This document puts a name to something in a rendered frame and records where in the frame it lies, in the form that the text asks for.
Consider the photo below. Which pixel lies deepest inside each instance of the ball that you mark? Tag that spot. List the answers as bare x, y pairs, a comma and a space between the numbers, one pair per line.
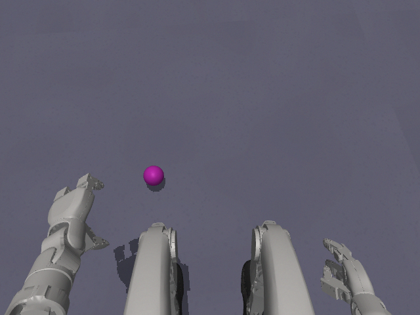
153, 175

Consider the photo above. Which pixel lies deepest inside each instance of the right robot arm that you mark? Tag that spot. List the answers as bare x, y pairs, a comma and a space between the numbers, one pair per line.
367, 304

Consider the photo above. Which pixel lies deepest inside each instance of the left robot arm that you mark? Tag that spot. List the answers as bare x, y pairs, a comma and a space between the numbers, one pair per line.
47, 287

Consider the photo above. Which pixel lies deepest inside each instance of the right robot foot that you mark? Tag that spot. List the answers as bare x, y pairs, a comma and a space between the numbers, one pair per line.
246, 286

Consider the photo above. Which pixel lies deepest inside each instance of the right robot hand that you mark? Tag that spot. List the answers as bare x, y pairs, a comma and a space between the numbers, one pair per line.
352, 278

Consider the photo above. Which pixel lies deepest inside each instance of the left robot hand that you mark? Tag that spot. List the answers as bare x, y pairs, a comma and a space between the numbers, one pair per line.
77, 204

